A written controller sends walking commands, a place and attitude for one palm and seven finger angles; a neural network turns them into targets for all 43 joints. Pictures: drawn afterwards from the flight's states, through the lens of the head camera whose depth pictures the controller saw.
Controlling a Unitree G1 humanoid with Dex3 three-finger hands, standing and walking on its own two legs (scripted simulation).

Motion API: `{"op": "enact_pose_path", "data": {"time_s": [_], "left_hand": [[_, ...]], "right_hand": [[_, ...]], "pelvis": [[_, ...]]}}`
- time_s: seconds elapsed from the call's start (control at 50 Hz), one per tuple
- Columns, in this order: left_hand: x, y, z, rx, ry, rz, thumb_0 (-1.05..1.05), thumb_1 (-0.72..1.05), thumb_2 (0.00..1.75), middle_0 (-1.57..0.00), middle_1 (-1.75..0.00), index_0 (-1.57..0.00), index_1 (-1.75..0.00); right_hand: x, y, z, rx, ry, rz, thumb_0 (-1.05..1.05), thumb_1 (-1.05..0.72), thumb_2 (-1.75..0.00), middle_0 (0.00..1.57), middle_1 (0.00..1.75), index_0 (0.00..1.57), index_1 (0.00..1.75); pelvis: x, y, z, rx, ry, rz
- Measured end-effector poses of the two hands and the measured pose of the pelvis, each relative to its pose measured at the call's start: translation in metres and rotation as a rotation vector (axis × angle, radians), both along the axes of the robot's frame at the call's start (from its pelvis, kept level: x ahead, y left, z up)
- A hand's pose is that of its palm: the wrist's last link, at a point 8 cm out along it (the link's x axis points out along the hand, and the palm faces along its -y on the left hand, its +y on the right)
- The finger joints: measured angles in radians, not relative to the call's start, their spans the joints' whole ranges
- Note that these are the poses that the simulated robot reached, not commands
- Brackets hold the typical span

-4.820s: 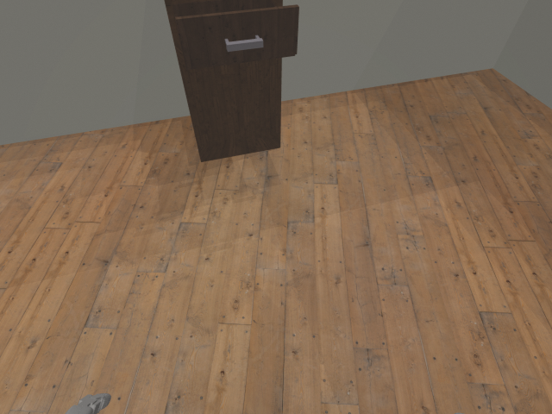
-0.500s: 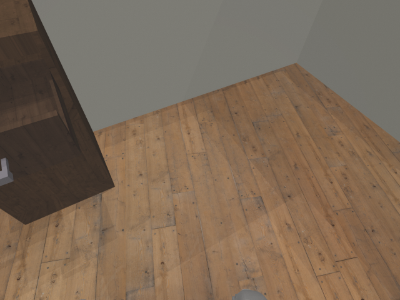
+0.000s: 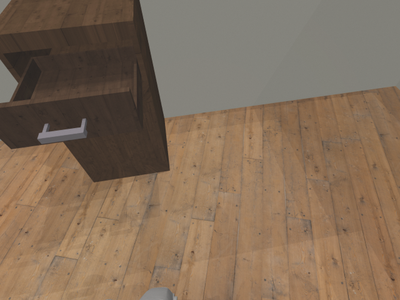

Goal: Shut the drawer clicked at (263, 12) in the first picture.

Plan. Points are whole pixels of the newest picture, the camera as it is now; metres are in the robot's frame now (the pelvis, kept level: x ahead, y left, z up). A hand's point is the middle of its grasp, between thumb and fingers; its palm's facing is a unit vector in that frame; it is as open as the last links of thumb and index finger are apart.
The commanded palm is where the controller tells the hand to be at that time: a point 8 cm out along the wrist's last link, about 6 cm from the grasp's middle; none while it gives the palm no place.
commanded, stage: turn to face it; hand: left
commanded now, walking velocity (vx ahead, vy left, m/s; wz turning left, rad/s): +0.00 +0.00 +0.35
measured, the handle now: (64, 129) +0.53 +0.42 -0.03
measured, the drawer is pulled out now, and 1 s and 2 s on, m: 0.27 0.27 0.27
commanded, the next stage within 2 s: take the last steps up to it in 0.28 s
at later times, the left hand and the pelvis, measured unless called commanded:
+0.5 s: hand out of the picture +0.03 +0.23 -0.16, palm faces +0.19 -0.94 -0.27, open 7.4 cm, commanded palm none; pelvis +0.00 +0.02 -0.01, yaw +9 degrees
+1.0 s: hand out of the picture -0.06 +0.20 -0.18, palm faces +0.38 -0.91 -0.16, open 7.4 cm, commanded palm none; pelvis +0.08 +0.08 -0.01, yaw +15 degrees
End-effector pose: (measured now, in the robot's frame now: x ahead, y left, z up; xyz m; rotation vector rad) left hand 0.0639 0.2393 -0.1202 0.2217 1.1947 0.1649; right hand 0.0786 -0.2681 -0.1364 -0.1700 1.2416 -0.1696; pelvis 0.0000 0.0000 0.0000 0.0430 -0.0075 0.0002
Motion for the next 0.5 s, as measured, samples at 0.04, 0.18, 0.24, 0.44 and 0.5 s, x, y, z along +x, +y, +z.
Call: {"op": "enact_pose_path", "data": {"time_s": [0.04,0.18,0.24,0.44,0.5], "left_hand": [[-0.019,0.011,-0.006,-0.002,0.033,0.041,0.0,0.91,0.9,-0.21,-0.3,-0.2,-0.3],[-0.077,0.06,-0.033,0.0,0.158,0.175,0.0,0.91,0.9,-0.21,-0.3,-0.2,-0.3],[-0.084,0.069,-0.028,0.003,0.174,0.205,0.0,0.91,0.9,-0.2,-0.3,-0.2,-0.3],[-0.059,0.053,-0.009,0.005,0.066,0.209,0.0,0.91,0.9,-0.2,-0.3,-0.19,-0.3],[-0.048,0.038,-0.007,0.008,0.018,0.196,0.0,0.91,0.9,-0.2,-0.3,-0.19,-0.3]], "right_hand": [[0.015,0.01,0.002,-0.009,-0.013,0.044,0.01,-0.91,-0.9,0.19,0.3,0.2,0.3],[0.059,0.056,0.009,-0.043,-0.112,0.176,0.01,-0.91,-0.9,0.19,0.3,0.2,0.3],[0.059,0.07,0.014,-0.042,-0.114,0.197,0.01,-0.9,-0.9,0.2,0.3,0.2,0.3],[0.029,0.078,0.0,0.029,-0.036,0.195,0.0,-0.9,-0.9,0.2,0.3,0.2,0.3],[0.017,0.067,-0.014,0.054,-0.007,0.18,0.01,-0.9,-0.9,0.2,0.3,0.2,0.3]], "pelvis": [[-0.001,0.006,-0.002,-0.005,0.005,0.02],[-0.003,0.031,-0.015,-0.03,0.007,0.077],[-0.004,0.035,-0.008,-0.042,0.002,0.095],[-0.006,0.028,-0.001,-0.032,-0.012,0.145],[-0.003,0.018,-0.006,-0.019,-0.016,0.153]]}}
